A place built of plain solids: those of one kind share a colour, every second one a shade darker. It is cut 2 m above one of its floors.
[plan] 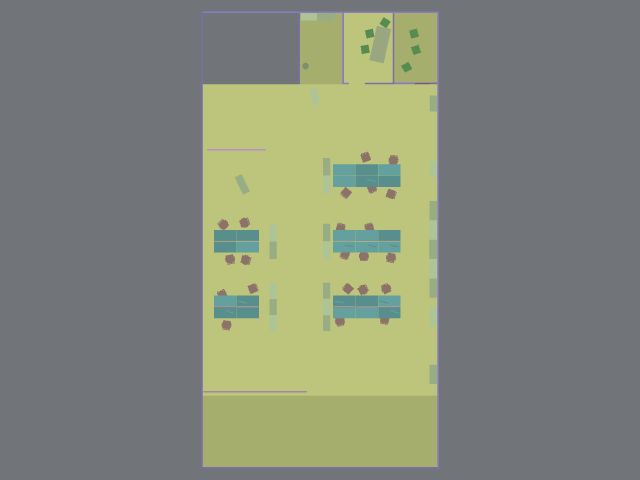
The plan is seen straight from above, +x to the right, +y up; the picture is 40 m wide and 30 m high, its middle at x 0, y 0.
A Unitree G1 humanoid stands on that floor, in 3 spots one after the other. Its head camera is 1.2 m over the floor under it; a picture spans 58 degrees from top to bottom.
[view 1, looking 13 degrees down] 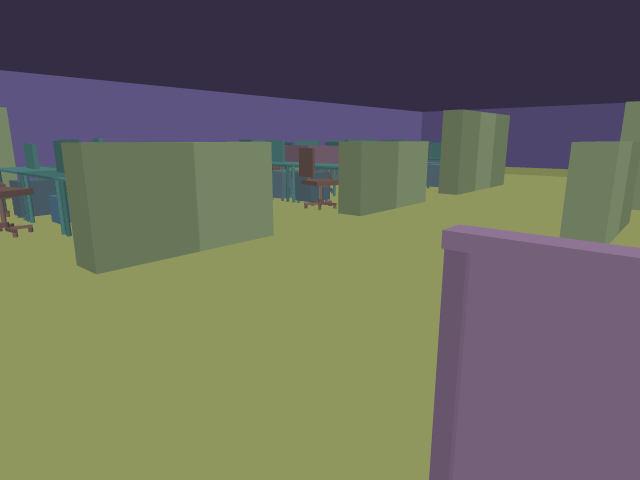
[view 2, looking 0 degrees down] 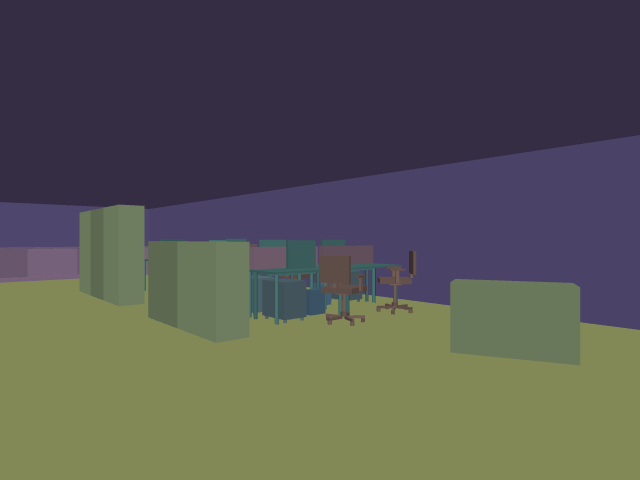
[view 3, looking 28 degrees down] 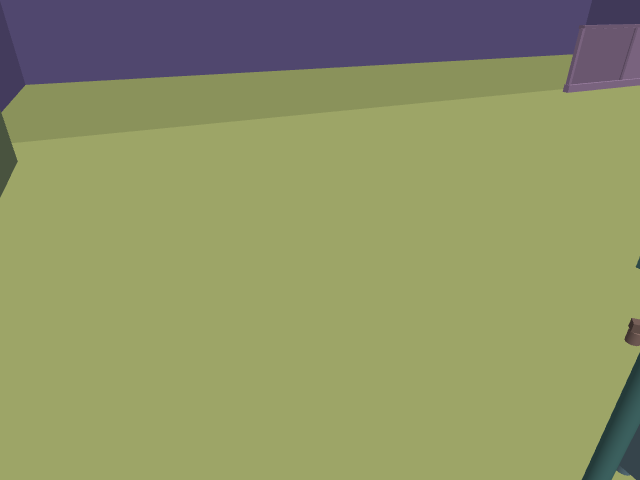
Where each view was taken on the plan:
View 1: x -3.84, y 6.64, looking -49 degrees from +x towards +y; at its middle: floor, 5.33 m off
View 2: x -0.31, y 5.62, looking -131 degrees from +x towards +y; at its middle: wall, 10.69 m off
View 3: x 5.97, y -4.46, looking -115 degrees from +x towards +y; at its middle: floor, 2.56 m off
